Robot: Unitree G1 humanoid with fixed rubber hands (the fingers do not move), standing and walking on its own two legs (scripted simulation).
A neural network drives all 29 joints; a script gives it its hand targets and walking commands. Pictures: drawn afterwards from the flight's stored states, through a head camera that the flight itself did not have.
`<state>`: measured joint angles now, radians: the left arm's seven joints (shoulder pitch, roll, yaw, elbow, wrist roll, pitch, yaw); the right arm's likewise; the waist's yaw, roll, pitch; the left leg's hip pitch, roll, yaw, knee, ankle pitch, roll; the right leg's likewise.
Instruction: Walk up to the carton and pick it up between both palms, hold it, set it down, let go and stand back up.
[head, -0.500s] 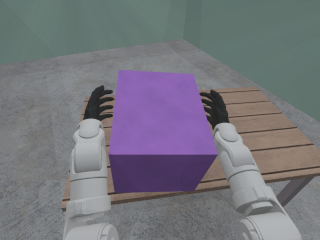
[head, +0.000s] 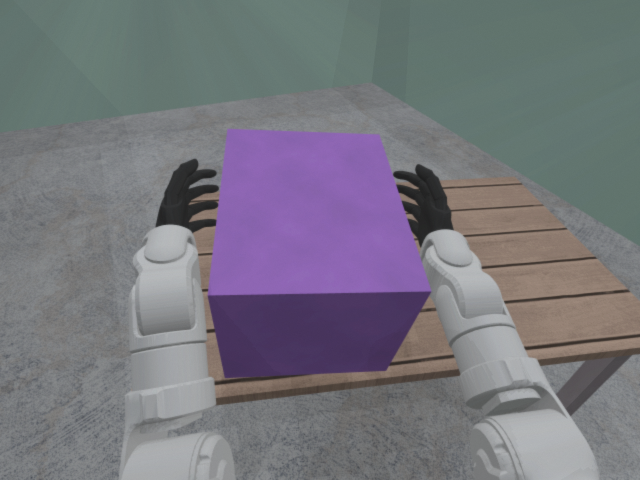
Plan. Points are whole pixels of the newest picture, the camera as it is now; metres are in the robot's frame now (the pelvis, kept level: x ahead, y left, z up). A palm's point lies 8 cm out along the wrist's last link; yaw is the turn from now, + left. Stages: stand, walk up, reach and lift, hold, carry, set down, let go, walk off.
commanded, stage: hold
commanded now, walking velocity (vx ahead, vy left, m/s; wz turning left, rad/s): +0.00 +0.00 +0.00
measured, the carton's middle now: (306, 249) +0.40 +0.01 +0.13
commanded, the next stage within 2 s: none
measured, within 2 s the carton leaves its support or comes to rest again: neither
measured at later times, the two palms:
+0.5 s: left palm (174, 235) +0.36 +0.16 +0.19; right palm (430, 231) +0.36 -0.14 +0.18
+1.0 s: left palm (176, 233) +0.36 +0.16 +0.19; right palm (432, 228) +0.37 -0.15 +0.18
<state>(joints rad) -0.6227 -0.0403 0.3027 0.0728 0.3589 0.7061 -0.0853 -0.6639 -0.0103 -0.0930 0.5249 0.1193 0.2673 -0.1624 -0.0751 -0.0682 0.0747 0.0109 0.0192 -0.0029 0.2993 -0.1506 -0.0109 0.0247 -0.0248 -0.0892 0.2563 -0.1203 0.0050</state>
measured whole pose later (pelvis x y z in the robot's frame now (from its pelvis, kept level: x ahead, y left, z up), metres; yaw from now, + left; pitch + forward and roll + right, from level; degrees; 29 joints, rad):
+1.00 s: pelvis +0.01 +0.00 +0.00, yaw +0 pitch -10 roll -1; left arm -0.56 -0.05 0.30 0.01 0.36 0.72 -0.09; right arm -0.63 -0.03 -0.03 0.48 0.16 0.27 -0.19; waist -0.08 -0.07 0.08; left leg 0.04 0.03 0.00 0.30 -0.17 -0.02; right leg 0.06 -0.02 -0.09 0.24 -0.13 0.00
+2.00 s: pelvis +0.01 +0.00 +0.00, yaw +0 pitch -10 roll -1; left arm -0.57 -0.05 0.30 0.01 0.36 0.72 -0.09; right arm -0.63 -0.03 -0.04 0.49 0.15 0.26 -0.18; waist -0.07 -0.07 0.08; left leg 0.04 0.02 0.00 0.30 -0.16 -0.01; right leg 0.05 -0.02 -0.09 0.25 -0.13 0.00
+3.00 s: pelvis +0.01 +0.00 +0.00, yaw +0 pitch -10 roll -1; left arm -0.56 -0.05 0.30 0.01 0.36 0.72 -0.09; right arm -0.63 -0.03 -0.03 0.49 0.15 0.25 -0.18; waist -0.08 -0.07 0.09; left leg 0.04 0.03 0.00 0.30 -0.16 -0.01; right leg 0.06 -0.02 -0.09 0.25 -0.13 0.00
